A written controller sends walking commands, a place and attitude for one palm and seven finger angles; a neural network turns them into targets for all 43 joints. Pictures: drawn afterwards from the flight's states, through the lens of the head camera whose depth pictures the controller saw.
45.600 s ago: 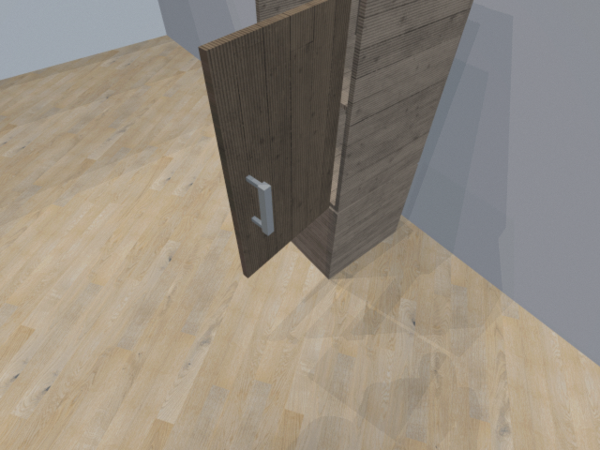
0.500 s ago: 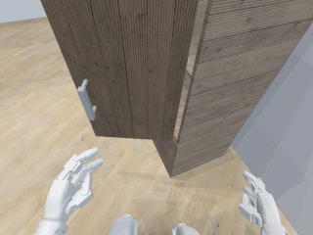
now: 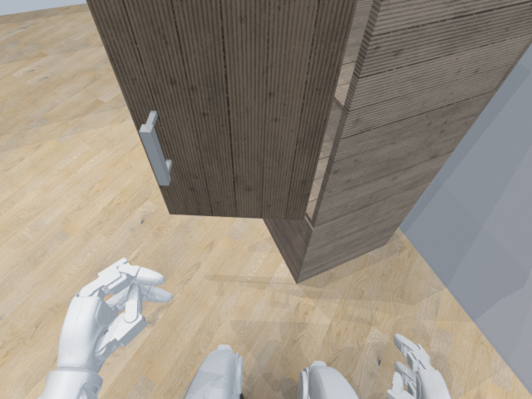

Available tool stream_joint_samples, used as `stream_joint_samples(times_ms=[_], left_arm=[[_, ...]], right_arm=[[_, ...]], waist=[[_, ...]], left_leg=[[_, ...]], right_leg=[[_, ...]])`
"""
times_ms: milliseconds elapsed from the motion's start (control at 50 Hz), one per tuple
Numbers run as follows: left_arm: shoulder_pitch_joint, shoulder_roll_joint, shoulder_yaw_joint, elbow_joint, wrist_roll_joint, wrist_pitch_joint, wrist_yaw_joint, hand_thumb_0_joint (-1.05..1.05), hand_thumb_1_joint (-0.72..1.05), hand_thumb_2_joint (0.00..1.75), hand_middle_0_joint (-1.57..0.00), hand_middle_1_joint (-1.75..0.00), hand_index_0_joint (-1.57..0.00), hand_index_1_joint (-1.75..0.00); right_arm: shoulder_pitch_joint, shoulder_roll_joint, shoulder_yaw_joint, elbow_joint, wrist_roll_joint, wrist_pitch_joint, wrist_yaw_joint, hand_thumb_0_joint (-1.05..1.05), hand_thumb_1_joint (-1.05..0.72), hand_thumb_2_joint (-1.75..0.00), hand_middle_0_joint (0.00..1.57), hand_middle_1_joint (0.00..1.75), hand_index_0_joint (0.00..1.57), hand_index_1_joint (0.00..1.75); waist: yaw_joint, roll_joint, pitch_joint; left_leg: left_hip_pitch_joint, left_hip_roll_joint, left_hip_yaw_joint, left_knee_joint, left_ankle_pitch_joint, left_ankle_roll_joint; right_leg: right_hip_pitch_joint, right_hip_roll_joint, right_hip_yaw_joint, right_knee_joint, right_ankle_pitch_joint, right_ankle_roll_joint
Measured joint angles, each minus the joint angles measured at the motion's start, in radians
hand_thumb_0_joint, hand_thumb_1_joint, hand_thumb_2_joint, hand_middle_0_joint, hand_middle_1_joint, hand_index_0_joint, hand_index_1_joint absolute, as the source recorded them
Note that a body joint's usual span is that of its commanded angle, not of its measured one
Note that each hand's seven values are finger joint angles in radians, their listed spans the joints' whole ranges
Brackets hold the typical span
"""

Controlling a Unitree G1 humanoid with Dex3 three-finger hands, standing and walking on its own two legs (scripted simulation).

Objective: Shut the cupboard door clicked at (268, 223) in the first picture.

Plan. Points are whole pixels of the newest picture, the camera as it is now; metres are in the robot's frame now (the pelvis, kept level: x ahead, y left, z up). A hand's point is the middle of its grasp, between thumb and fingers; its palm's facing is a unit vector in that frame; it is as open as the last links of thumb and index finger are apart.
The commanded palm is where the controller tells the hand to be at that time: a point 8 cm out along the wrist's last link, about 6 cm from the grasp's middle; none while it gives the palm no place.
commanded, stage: raise the hand and make a fist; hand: left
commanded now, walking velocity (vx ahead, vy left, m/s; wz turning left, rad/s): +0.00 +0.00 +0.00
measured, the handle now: (159, 150) +0.52 +0.23 +0.03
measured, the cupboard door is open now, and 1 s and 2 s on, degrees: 64 64 64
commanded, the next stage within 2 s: bring the fist close to the handle in 1.06 s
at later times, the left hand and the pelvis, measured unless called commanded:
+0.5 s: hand (125, 315) +0.22 +0.20 +0.04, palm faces +0.01 -1.00 -0.01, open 3.1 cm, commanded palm +0.21 +0.25 +0.04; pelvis +0.01 +0.01 +0.00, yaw +0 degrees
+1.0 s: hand (140, 306) +0.24 +0.18 +0.04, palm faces +0.00 -1.00 -0.02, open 3.1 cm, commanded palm +0.21 +0.24 +0.04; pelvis +0.01 +0.00 -0.01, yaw +0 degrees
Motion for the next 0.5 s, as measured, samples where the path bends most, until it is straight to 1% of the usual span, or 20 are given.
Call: stream_joint_samples(times_ms=[40,80,160,300,420,500], left_arm=[[0.005,0.003,-0.002,0.001,0.002,-0.024,-0.001,0.02,0.9,0.9,-0.85,-1.0,-0.85,-1.01],[0.007,0.006,-0.006,0.0,0.002,-0.035,-0.007,0.02,0.9,0.9,-0.89,-1.04,-0.88,-1.05],[0.014,0.01,-0.017,-0.018,0.006,-0.031,-0.01,0.02,0.9,0.9,-0.96,-1.12,-0.96,-1.13],[0.019,0.014,-0.02,-0.05,0.017,-0.018,0.002,0.02,0.9,0.9,-1.09,-1.26,-1.09,-1.27],[0.002,0.023,-0.009,-0.038,0.015,0.0,-0.015,0.02,0.9,0.9,-1.2,-1.38,-1.19,-1.38],[-0.005,0.03,-0.001,-0.034,0.01,0.009,-0.028,0.02,0.9,0.9,-1.25,-1.44,-1.24,-1.44]], right_arm=[[0.0,-0.017,-0.008,-0.001,-0.002,0.0,0.001,0.02,-0.9,-0.9,0.2,0.3,0.21,0.3],[-0.007,-0.031,-0.016,-0.005,-0.003,0.002,0.001,0.02,-0.9,-0.9,0.2,0.3,0.21,0.3],[-0.032,-0.045,-0.027,-0.024,-0.003,0.008,0.001,0.02,-0.9,-0.9,0.2,0.3,0.2,0.3],[-0.075,-0.03,-0.017,-0.069,-0.006,0.029,0.008,0.02,-0.9,-0.9,0.2,0.3,0.2,0.3],[-0.086,-0.014,0.01,-0.094,-0.007,0.045,0.014,0.01,-0.9,-0.9,0.2,0.3,0.2,0.3],[-0.079,-0.01,0.02,-0.096,-0.007,0.052,0.016,0.01,-0.9,-0.9,0.2,0.3,0.21,0.3]], waist=[[0.0,-0.003,-0.002],[0.001,-0.006,-0.002],[0.003,-0.011,0.0],[0.013,-0.014,-0.004],[0.023,-0.014,-0.009],[0.024,-0.011,-0.008]], left_leg=[[-0.009,-0.003,0.003,0.008,-0.004,0.006],[-0.019,-0.006,0.005,0.017,-0.01,0.011],[-0.027,-0.009,0.005,0.03,-0.018,0.018],[-0.023,-0.012,0.0,0.029,-0.021,0.022],[-0.022,-0.013,-0.009,0.028,-0.023,0.021],[-0.021,-0.012,-0.014,0.031,-0.027,0.018]], right_leg=[[-0.008,-0.003,0.003,0.007,-0.004,0.005],[-0.016,-0.006,0.004,0.014,-0.009,0.01],[-0.02,-0.01,0.004,0.021,-0.015,0.017],[-0.009,-0.011,-0.001,0.01,-0.015,0.023],[-0.002,-0.01,-0.009,0.003,-0.016,0.022],[0.001,-0.008,-0.014,0.002,-0.019,0.019]])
